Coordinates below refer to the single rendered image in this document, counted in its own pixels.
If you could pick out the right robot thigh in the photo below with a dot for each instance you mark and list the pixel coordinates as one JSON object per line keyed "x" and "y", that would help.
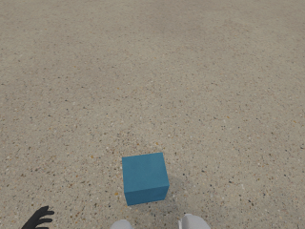
{"x": 192, "y": 222}

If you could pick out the left robot hand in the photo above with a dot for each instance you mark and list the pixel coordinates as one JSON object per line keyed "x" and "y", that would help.
{"x": 35, "y": 219}

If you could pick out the carton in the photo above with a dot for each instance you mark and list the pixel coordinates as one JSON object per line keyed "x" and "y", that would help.
{"x": 145, "y": 178}

